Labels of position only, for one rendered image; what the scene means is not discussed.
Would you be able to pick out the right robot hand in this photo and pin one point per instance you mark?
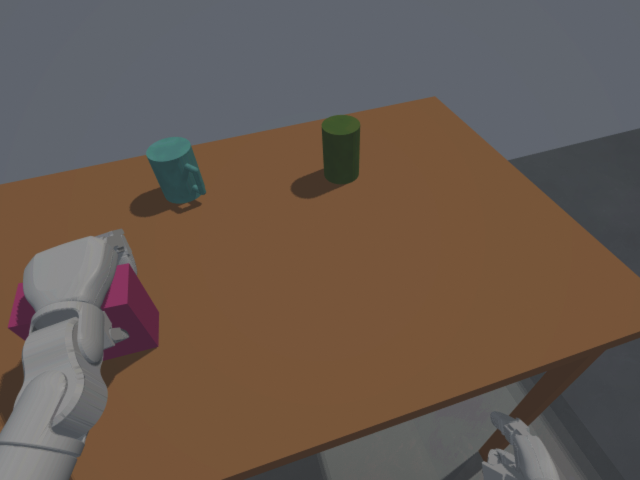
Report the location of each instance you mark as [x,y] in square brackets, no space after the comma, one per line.
[530,460]

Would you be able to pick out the sponge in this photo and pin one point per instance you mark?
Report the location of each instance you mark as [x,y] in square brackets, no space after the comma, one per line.
[127,305]

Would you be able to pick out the left robot forearm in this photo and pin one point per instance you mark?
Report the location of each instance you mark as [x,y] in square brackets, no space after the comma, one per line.
[63,393]

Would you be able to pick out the table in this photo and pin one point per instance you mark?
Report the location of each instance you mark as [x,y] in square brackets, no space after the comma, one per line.
[296,315]

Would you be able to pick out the left robot hand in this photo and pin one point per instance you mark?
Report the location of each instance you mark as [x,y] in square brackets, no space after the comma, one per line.
[80,270]

